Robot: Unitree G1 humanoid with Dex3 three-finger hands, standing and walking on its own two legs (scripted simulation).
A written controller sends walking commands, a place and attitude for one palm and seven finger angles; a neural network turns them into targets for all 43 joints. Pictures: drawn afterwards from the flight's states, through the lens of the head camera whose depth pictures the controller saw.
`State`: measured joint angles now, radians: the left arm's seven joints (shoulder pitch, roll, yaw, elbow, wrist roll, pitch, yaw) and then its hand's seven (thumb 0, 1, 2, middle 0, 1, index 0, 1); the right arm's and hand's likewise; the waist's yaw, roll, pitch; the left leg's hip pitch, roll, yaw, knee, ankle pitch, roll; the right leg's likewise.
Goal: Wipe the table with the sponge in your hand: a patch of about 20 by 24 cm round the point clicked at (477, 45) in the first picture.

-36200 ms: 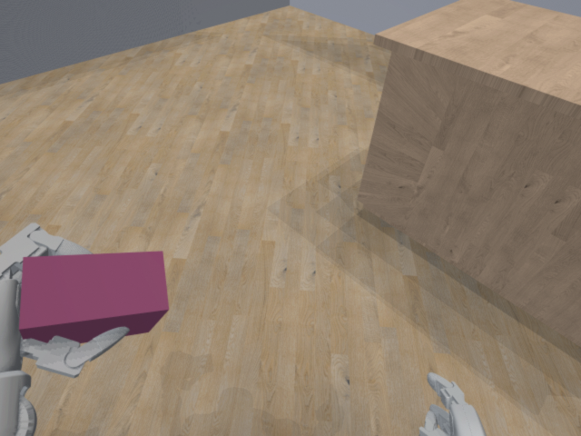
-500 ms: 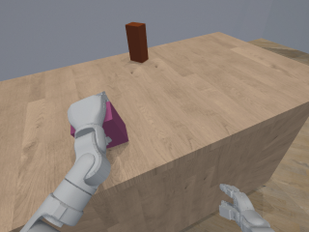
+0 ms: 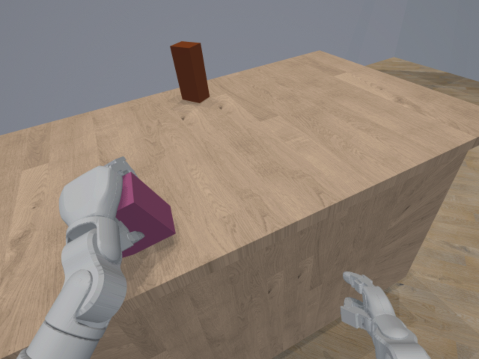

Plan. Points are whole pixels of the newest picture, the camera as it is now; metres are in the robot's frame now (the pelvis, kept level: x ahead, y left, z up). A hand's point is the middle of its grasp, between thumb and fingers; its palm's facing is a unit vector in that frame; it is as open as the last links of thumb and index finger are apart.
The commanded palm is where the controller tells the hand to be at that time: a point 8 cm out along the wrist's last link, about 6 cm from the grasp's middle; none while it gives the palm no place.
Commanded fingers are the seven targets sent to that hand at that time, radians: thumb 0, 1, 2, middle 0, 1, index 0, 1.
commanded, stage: slide back across to the middle lane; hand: left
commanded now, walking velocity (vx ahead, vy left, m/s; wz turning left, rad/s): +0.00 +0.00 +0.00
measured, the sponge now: (133, 223) +0.29 +0.22 +0.13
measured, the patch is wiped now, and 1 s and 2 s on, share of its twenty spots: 0.90 0.90 0.90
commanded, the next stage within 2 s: wipe forward along the middle lane in 0.34 s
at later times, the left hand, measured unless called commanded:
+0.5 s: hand (77, 224) +0.26 +0.28 +0.16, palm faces +0.10 -0.09 -0.99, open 10.1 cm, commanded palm +0.22 +0.29 +0.22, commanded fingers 0.00 0.10 1.30 -1.20 -1.60 -1.20 -1.60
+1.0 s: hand (64, 213) +0.28 +0.32 +0.16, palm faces +0.10 -0.07 -0.99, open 10.1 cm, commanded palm +0.25 +0.33 +0.20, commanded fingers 0.00 0.10 1.30 -1.20 -1.60 -1.20 -1.60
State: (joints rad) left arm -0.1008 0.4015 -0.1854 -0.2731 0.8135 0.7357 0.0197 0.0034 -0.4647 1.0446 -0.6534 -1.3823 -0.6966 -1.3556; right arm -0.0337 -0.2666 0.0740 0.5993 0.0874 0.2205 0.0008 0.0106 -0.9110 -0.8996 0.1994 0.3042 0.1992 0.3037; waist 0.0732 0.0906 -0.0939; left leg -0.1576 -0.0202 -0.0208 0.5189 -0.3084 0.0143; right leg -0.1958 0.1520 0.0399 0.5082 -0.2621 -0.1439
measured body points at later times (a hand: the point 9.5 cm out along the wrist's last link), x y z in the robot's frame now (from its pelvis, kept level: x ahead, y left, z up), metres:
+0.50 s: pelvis -0.01 -0.02 +0.00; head -0.04 -0.08 +0.44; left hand +0.25 +0.28 +0.22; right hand +0.24 -0.24 -0.08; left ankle -0.02 +0.15 -0.72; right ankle +0.00 -0.02 -0.73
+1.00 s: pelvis +0.01 +0.01 +0.00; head +0.00 -0.04 +0.44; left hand +0.27 +0.32 +0.21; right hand +0.26 -0.20 -0.09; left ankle -0.02 +0.14 -0.73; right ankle +0.00 -0.02 -0.73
